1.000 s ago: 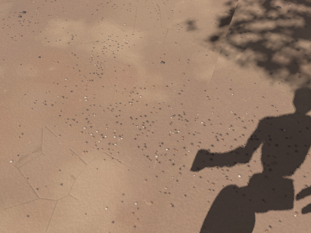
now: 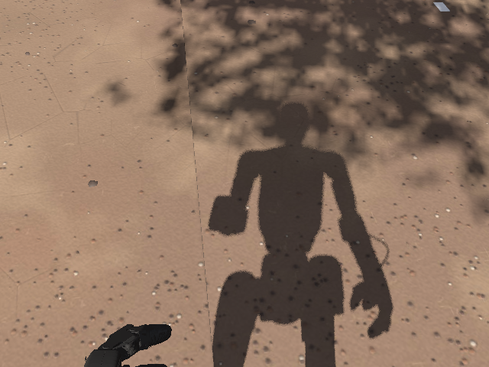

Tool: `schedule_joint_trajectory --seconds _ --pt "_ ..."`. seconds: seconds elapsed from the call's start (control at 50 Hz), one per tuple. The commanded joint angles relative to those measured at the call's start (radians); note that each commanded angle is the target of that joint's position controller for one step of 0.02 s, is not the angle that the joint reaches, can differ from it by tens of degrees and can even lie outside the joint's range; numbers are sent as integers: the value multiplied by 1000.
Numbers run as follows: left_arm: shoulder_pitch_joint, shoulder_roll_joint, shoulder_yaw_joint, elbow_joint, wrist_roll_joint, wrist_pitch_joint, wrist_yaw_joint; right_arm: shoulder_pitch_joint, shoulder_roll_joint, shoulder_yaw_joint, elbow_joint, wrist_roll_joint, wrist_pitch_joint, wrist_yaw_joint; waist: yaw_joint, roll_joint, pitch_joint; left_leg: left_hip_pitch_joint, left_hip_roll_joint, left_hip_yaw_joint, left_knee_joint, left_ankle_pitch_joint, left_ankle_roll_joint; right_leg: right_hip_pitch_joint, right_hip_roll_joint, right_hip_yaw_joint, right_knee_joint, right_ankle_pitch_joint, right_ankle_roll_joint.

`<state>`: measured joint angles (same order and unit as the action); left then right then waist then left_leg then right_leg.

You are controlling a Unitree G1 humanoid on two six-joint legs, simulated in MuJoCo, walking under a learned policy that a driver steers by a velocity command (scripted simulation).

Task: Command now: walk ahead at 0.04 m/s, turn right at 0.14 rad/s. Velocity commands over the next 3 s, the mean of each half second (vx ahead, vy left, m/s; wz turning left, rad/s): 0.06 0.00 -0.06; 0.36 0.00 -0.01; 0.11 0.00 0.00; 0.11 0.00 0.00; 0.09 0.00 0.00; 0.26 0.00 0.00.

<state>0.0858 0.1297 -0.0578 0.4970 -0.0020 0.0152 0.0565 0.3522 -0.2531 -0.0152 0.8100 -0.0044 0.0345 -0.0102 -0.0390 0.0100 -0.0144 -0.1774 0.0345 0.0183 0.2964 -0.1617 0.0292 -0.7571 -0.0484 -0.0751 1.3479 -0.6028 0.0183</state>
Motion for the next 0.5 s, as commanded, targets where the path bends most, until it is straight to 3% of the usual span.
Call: schedule_joint_trajectory --seconds 0.02,0.04,0.06,0.08,0.1,0.12,0.14,0.18,0.22,0.26,0.36,0.4,0.44,0.5 --pt "99 113 38 -29 5 -24 -4 88 -145 -42 -20 7 -13 7 66 176 -139 75 168 -75 35 900 170 295 50 57 -271 198 -86" --pt "81 187 55 -40 14 -19 -8 130 -140 -47 -33 -10 -27 5 23 -12 -204 27 120 -13 120 845 108 339 -35 205 -230 516 -170" --pt "78 149 45 -43 19 -8 -8 126 -126 -46 -33 -24 -25 11 33 -108 -258 14 61 31 164 498 57 312 -103 311 -340 434 -250" --pt "36 106 29 -56 27 -2 -8 110 -81 -40 -28 -19 -9 19 19 -132 -190 -6 23 23 142 170 31 236 -133 394 -448 297 -282" --pt "-39 80 22 -59 23 0 -9 95 -24 -29 -24 -19 12 22 -10 -120 -86 1 10 21 105 14 19 128 -124 400 -490 160 -268" --pt "-92 66 19 -60 17 -4 -14 105 8 -21 -14 -27 29 24 -25 -110 -6 9 3 25 80 -9 11 59 -97 359 -484 44 -237" --pt "-95 57 19 -49 19 -9 -18 130 19 -19 -4 -33 36 28 -26 -100 21 28 3 25 64 8 8 27 -70 310 -448 -29 -207" --pt "-63 37 13 -19 13 -22 -23 152 -6 -24 2 -37 29 34 -4 -83 25 22 28 17 34 67 15 50 -33 233 -337 -17 -168" --pt "6 36 9 10 8 -35 -27 127 -53 -32 8 -25 18 39 54 -51 -10 -25 57 16 23 109 27 141 -21 177 -259 107 -144" --pt "-24 79 24 28 6 -32 -22 117 -28 -27 24 -14 15 39 39 -51 27 -82 45 19 3 30 17 166 -38 194 -289 140 -154" --pt "-42 36 9 89 3 -36 -23 157 9 -19 66 -26 22 22 36 -33 3 7 52 21 19 88 6 121 -35 182 -263 117 -160" --pt "-20 39 8 124 4 -35 -26 173 31 -14 80 -23 27 11 39 -15 1 8 42 24 29 -32 16 90 -20 168 -272 -92 -159" --pt "-9 61 18 153 -9 -36 -24 151 18 -20 73 -10 26 -5 45 19 57 -31 51 -8 29 -202 49 33 8 153 -291 -384 -171" --pt "-8 68 26 187 -23 -60 -24 134 32 -20 65 -3 6 -15 55 4 125 -64 59 -37 39 -288 68 -6 4 201 -354 -468 -215"
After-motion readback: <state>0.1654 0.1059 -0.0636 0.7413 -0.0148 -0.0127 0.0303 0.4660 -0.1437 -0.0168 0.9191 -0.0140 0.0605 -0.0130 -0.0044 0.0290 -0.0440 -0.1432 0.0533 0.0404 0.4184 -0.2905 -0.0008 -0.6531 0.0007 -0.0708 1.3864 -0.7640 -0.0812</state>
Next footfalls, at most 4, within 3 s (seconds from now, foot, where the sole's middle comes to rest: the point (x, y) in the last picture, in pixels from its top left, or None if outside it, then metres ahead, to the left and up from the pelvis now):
0.02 right None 0.07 -0.13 -0.66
0.94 left None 0.30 0.18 -0.79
1.32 right None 0.45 -0.04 -0.66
2.50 left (174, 329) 0.61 0.18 -0.78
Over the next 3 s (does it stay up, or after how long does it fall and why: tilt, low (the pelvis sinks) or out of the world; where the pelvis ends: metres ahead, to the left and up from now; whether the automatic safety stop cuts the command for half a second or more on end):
stays up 0.55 0.02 -0.01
